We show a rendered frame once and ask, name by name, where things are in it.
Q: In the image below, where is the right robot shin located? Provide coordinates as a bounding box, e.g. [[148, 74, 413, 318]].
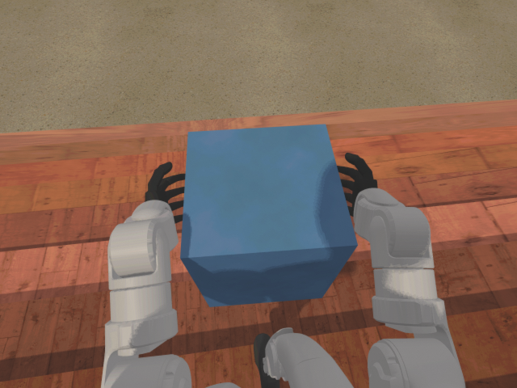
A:
[[263, 327, 293, 377]]

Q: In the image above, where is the robot right foot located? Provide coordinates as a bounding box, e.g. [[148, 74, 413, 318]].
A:
[[254, 333, 280, 388]]

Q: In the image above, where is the robot right hand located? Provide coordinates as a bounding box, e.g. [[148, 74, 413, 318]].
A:
[[337, 153, 378, 217]]

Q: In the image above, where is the robot left hand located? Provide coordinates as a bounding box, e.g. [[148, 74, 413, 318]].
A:
[[145, 162, 185, 223]]

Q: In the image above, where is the robot left upper arm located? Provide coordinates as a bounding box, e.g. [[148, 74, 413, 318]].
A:
[[104, 354, 191, 388]]

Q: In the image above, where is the right robot forearm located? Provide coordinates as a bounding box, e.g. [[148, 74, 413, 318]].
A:
[[353, 188, 466, 388]]

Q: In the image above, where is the robot right upper arm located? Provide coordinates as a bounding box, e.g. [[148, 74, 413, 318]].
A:
[[368, 338, 464, 388]]

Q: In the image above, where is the carton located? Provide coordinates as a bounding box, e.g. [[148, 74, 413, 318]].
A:
[[180, 124, 358, 307]]

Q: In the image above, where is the left robot forearm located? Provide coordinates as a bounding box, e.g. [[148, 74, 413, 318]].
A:
[[101, 200, 179, 388]]

